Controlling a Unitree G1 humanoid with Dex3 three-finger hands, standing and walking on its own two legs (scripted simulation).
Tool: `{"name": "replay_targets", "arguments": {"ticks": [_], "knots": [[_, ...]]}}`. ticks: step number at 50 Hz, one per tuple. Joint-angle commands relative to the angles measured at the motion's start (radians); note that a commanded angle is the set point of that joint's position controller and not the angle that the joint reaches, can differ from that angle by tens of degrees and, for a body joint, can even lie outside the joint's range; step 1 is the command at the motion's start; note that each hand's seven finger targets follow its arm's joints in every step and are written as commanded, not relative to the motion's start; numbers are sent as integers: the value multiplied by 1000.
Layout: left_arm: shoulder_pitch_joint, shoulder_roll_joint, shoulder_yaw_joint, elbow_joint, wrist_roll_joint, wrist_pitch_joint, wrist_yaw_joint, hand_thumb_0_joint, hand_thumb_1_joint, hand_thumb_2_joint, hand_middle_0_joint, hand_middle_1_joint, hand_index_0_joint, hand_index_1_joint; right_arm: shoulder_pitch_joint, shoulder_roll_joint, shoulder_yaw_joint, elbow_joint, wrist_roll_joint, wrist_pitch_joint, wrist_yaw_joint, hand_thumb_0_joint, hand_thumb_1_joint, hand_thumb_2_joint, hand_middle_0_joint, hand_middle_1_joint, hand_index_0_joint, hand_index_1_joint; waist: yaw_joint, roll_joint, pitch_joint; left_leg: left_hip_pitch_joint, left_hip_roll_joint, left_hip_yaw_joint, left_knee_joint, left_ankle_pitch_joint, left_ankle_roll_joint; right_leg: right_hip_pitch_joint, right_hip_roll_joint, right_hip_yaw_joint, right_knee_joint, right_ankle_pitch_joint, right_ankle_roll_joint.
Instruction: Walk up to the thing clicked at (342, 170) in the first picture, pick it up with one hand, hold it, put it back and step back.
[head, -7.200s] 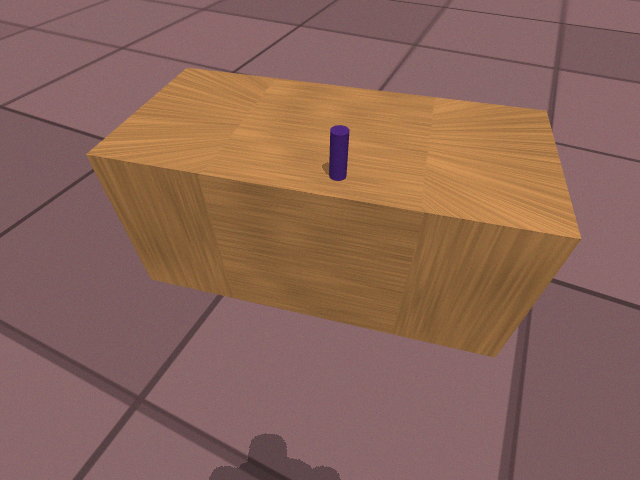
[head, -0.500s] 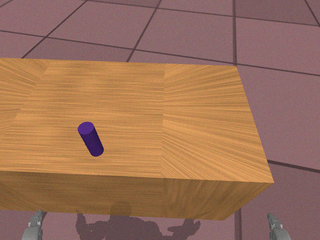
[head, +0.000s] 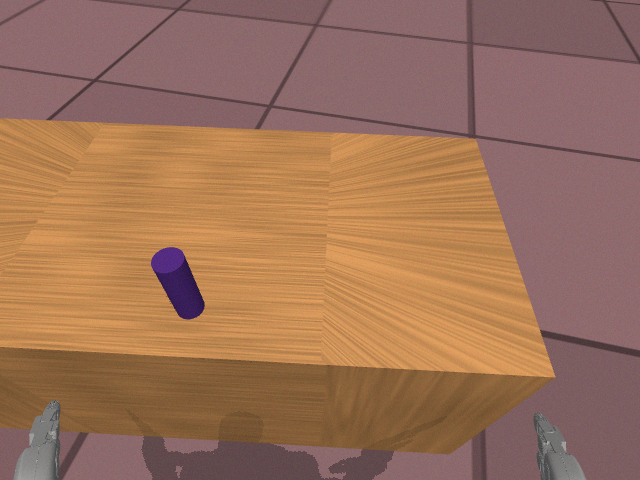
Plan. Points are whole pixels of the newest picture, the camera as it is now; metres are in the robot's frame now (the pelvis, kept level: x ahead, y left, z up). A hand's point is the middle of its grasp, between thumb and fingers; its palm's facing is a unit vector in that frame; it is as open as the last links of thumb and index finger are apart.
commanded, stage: rise first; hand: left
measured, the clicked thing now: (180, 285) +0.43 +0.24 -0.06
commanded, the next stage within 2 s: go down in 1.44 s
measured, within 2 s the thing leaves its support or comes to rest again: neither
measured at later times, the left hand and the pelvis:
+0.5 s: hand (78, 475) +0.17 +0.30 -0.06, palm faces +0.35 -0.84 -0.42, open 17.5 cm; pelvis -0.01 +0.00 -0.01, yaw +0 degrees
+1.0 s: hand (62, 441) +0.20 +0.32 -0.03, palm faces +0.40 -0.81 -0.43, open 17.4 cm; pelvis -0.02 +0.00 -0.01, yaw +0 degrees
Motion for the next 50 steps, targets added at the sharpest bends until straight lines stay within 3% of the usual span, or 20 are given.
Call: {"name": "replay_targets", "arguments": {"ticks": [1,4,5,14,15,22,25,28,31,32,35,38,39,42,43,44,45,48,49,50], "knots": [[-48,158,92,-220,10,-60,23,0,-580,86,-30,-34,-30,-54,-7,-137,-75,-192,-9,-40,-17,0,528,-50,54,51,52,51,-9,29,-108,168,-22,1,-55,232,18,-71,21,-20,-97,307,-6],[44,261,109,-190,-6,-43,29,0,-611,6,-86,-67,-103,-52,44,-155,-65,-239,18,-33,-28,0,516,-46,52,50,50,50,23,55,-176,219,-26,29,-81,245,18,-4,7,-12,-124,335,-5],[-22,171,106,-252,13,-58,28,0,-579,86,-31,-37,-23,-58,19,-138,-75,-242,-8,-31,-18,0,523,-52,54,51,52,51,-10,19,-112,149,-28,8,-45,201,19,-76,18,-15,-96,290,-4],[71,266,127,-235,-6,-30,37,0,-611,6,-87,-73,-100,-58,84,-156,-63,-330,16,-14,-25,0,511,-47,52,50,50,50,29,49,-205,205,-22,22,-46,276,22,-18,12,-16,-88,360,-3],[-4,173,117,-319,18,-47,40,0,-557,86,-29,-36,-20,-56,61,-127,-64,-314,-9,-9,-14,0,519,-54,53,51,52,51,-3,33,-121,135,-25,5,-17,224,19,-95,20,-15,-63,306,-3],[82,265,139,-282,-8,-32,40,0,-611,0,-87,-85,-101,-64,101,-146,-56,-361,18,-6,-26,0,515,-46,52,50,50,50,28,95,-152,177,-21,20,-69,152,11,-69,19,-19,-84,214,-16],[-4,178,126,-370,17,-50,49,0,-565,80,-37,-41,-21,-58,88,-115,-55,-364,-7,2,-18,0,502,-56,54,51,52,51,-10,32,-76,98,-25,4,-27,111,16,-142,24,-16,-72,189,-8],[17,291,147,-293,-5,-39,47,0,-611,0,-79,-89,-101,-68,98,-140,-43,-389,19,-2,-30,0,521,-45,52,51,50,51,24,91,-141,149,-24,21,-64,94,13,-81,15,-12,-87,166,-15],[-88,212,139,-378,22,-56,56,0,-575,77,-40,-40,-25,-56,91,-122,-51,-392,-7,0,-24,0,501,-57,54,51,52,51,-22,44,-73,93,-23,3,-33,52,16,-156,22,-10,-75,130,-9],[-25,311,149,-323,-5,-46,52,0,-611,0,-75,-92,-100,-69,99,-133,-28,-406,21,-1,-34,0,533,-42,52,51,50,51,25,95,-133,141,-26,22,-69,59,12,-90,14,-7,-97,126,-17],[-101,209,143,-374,20,-60,59,0,-580,71,-45,-43,-31,-57,78,-131,-49,-433,-7,-2,-27,0,497,-58,54,51,52,51,-20,44,-96,110,-23,-1,-47,32,16,-145,24,-10,-78,108,-12],[-17,327,175,-288,-3,-44,55,0,-577,0,-75,-92,-98,-70,109,-153,-37,-452,21,-5,-36,0,528,-44,52,51,50,51,23,82,-167,171,-22,17,-72,88,12,-71,20,-15,-94,155,-16],[-76,209,153,-359,17,-63,61,0,-561,76,-39,-44,-27,-57,84,-116,-38,-431,-4,-2,-23,0,506,-55,55,51,52,51,-1,34,-94,107,-24,-1,-44,64,14,-123,27,-16,-75,135,-11],[-13,320,173,-263,-5,-49,51,0,-544,0,-71,-101,-93,-80,129,-136,-28,-413,24,5,-27,0,523,-46,52,51,50,51,35,102,-153,175,-21,16,-77,118,8,-77,25,-21,-83,177,-20],[-114,204,147,-370,15,-77,59,0,-562,80,-39,-44,-25,-60,96,-108,-33,-416,-2,7,-17,0,497,-58,55,51,52,51,-5,39,-77,102,-22,2,-39,79,12,-141,29,-16,-73,147,-12],[-21,325,178,-254,-6,-53,51,0,-552,0,-71,-100,-92,-80,135,-135,-25,-409,23,7,-26,0,515,-48,52,51,50,51,33,80,-141,160,-22,19,-69,114,12,-70,22,-16,-89,179,-16],[-120,209,157,-363,16,-82,59,0,-555,80,-37,-43,-22,-58,83,-109,-31,-438,-2,7,-15,0,504,-57,55,51,52,51,-1,20,-94,100,-22,4,-31,89,15,-131,28,-11,-74,162,-9],[-41,340,182,-259,-4,-66,51,0,-549,0,-73,-102,-93,-82,132,-131,-18,-428,26,13,-22,0,516,-48,52,51,50,51,36,92,-156,159,-24,21,-66,125,13,-60,19,-9,-89,191,-14],[-154,221,158,-381,14,-94,59,0,-569,80,-42,-43,-25,-61,95,-105,-26,-430,0,15,-14,0,492,-61,54,51,52,51,1,40,-89,103,-23,5,-33,92,14,-135,25,-5,-74,165,-9],[-46,335,181,-259,-3,-68,51,0,-542,7,-71,-104,-91,-85,125,-139,-25,-450,27,10,-23,0,515,-49,52,51,50,51,28,96,-168,183,-20,20,-72,128,12,-57,22,-11,-87,193,-15]]}}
